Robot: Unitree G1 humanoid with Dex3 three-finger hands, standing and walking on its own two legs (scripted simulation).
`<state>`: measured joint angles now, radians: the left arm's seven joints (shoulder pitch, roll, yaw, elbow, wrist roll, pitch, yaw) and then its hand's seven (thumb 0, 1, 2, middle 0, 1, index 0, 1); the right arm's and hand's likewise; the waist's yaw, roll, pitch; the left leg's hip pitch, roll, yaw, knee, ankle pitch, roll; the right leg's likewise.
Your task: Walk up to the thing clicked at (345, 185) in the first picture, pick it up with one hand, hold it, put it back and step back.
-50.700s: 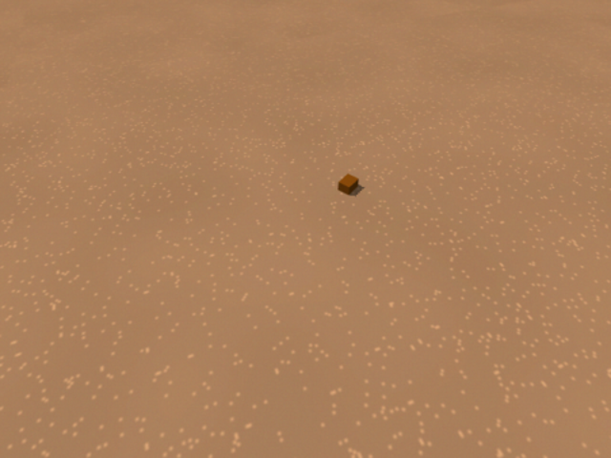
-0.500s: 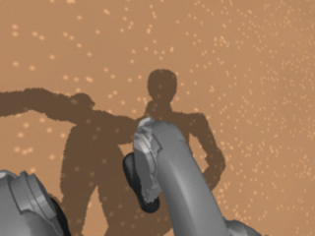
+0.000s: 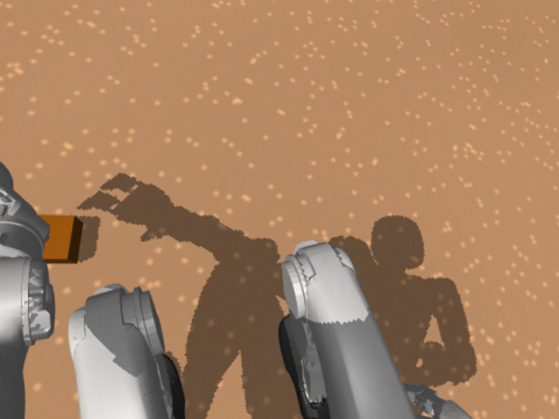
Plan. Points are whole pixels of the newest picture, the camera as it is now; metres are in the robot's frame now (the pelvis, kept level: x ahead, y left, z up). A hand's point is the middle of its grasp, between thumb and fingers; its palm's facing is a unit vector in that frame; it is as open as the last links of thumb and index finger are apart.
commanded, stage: withdraw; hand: left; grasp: from above
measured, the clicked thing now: (57, 239) +0.46 +0.31 -0.31
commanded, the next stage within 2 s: home in 0.38 s
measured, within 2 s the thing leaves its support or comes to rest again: neither
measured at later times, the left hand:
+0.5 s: hand (11, 228) +0.45 +0.32 -0.18, palm faces -0.44 -0.09 -0.89, open 12.7 cm
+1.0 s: hand out of the picture +0.34 +0.28 +0.00, palm faces -0.37 -0.47 -0.80, open 8.9 cm
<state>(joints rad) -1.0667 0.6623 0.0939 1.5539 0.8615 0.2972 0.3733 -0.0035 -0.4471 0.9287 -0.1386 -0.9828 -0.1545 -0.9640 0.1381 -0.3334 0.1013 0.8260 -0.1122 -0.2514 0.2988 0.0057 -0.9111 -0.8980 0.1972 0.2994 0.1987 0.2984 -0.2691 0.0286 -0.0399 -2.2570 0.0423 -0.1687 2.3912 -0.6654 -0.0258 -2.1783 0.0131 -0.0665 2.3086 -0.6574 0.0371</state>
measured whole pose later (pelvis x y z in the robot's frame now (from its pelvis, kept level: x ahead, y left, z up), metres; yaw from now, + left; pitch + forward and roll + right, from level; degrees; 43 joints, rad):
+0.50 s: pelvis +0.01 +0.01 -0.01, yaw +0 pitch +31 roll -9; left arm -0.79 0.75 0.07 1.11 1.13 -0.19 0.24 0.00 -0.26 0.78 -0.28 -0.81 -0.30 -0.78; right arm 0.17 -0.29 0.04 0.75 -0.13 -0.09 0.17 0.01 -0.91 -0.90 0.20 0.30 0.20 0.30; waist -0.19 -0.02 0.02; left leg -2.32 0.02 -0.17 2.44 -0.68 -0.01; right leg -2.21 0.00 -0.06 2.35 -0.69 0.05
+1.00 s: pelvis +0.00 +0.01 +0.11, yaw +3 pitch +33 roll -6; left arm -0.32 0.54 0.02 0.53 0.68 -0.08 0.01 0.00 0.59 0.84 -0.21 -0.36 -0.21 -0.35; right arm 0.14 -0.27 -0.02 0.61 0.00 0.04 0.06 0.01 -0.90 -0.90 0.20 0.30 0.20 0.30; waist -0.06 0.03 -0.18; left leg -1.98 0.04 -0.09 2.04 -0.64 0.00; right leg -1.91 -0.02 -0.04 1.98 -0.64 0.04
